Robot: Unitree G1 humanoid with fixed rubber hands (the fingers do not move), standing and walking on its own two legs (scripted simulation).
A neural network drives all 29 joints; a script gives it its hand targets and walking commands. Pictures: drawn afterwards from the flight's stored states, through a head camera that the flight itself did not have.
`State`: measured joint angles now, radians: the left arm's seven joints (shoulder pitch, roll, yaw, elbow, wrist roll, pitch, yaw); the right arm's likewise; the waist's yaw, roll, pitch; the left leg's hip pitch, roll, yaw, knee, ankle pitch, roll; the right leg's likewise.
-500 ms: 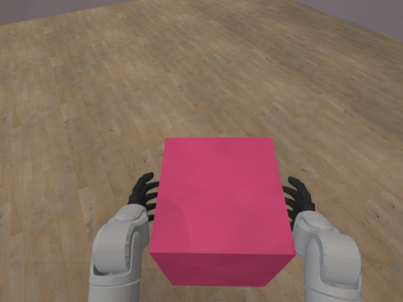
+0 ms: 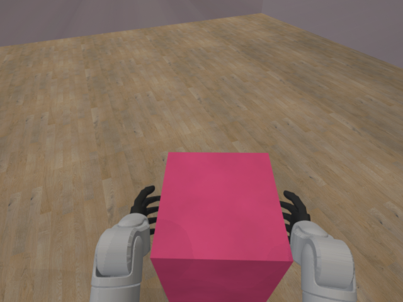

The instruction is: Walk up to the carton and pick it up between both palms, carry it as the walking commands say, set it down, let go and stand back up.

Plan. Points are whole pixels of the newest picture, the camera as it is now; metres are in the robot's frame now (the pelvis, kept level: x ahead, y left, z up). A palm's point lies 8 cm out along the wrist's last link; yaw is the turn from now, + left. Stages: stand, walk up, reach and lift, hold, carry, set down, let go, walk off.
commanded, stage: carry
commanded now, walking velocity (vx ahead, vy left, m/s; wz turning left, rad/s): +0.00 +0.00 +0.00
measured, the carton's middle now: (217, 230) +0.29 +0.00 +0.02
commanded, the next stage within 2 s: none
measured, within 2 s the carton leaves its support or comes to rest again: neither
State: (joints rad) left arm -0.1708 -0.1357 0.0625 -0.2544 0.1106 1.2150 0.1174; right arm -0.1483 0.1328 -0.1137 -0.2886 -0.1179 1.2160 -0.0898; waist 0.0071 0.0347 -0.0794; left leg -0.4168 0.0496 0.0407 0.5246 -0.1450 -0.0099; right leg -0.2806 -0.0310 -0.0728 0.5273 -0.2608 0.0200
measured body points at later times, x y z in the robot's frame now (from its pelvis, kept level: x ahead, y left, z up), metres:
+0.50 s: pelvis -0.05 +0.01 -0.01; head -0.06 +0.02 +0.44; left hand +0.22 +0.17 +0.06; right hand +0.23 -0.12 +0.06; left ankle +0.09 +0.12 -0.73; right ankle +0.00 -0.13 -0.73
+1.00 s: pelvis -0.08 -0.01 -0.01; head -0.05 -0.02 +0.44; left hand +0.21 +0.14 +0.06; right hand +0.21 -0.15 +0.05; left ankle +0.03 +0.12 -0.73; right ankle -0.02 -0.13 -0.73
